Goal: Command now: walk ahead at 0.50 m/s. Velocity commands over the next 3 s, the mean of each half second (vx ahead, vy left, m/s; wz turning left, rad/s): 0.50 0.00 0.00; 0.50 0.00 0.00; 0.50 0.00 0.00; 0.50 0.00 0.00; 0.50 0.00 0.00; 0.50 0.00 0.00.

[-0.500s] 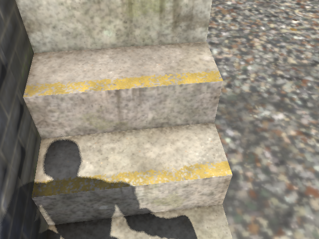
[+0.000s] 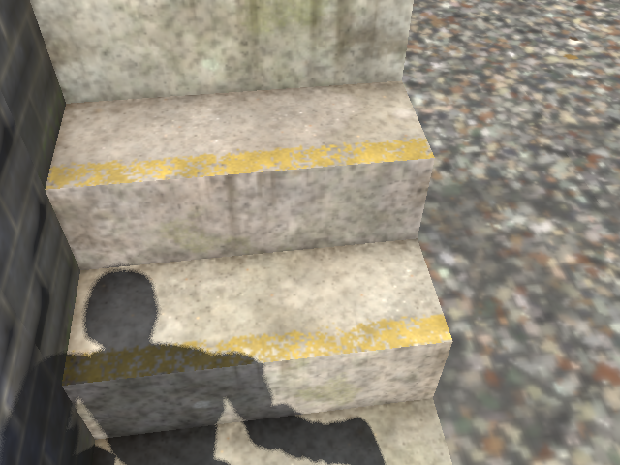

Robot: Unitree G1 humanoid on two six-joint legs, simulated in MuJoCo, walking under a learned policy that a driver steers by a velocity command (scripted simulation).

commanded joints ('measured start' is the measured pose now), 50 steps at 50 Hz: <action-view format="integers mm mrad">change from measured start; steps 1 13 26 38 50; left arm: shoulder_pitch -48 -48 -48 -47 -47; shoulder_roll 129 130 130 130 130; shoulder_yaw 21 22 23 25 26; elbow -44 -45 -47 -48 -48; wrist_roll -1 -1 -1 -1 -1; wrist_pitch -10 -10 -10 -10 -9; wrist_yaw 3 3 3 3 3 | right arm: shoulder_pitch -59 -60 -61 -62 -62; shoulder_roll -125 -127 -128 -129 -129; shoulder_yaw -23 -23 -24 -24 -25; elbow -54 -53 -52 -52 -52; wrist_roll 1 1 1 1 1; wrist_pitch -12 -12 -12 -12 -12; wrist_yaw -3 -3 -3 -3 -4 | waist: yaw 0 1 1 1 1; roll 15 15 14 14 13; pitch -69 -69 -69 -69 -69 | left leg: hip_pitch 62 64 65 66 67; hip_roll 91 91 91 90 90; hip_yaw -74 -75 -77 -78 -79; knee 0 -3 -5 -7 -8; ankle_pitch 208 212 214 216 218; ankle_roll -8 -7 -7 -7 -7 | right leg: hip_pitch -27 -25 -23 -22 -20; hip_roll -114 -116 -117 -118 -119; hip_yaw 58 57 56 56 55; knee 5 2 -1 -2 -4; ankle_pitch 317 315 314 314 314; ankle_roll -30 -28 -27 -26 -25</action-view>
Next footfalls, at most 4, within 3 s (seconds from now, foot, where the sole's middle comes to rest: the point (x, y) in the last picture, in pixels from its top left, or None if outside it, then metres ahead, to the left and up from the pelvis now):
none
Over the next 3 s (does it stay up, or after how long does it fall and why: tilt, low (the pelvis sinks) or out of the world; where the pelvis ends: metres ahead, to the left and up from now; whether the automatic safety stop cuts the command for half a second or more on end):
stays up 0.00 0.00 0.00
